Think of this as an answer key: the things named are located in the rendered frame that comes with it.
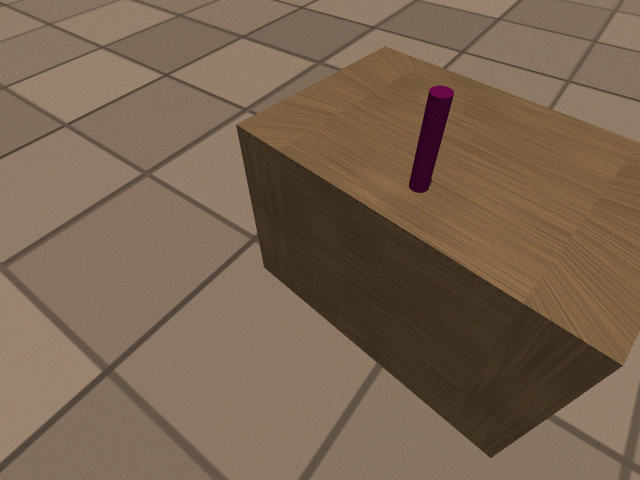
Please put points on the can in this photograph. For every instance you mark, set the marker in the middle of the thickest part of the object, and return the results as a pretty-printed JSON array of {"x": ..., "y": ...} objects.
[{"x": 433, "y": 125}]

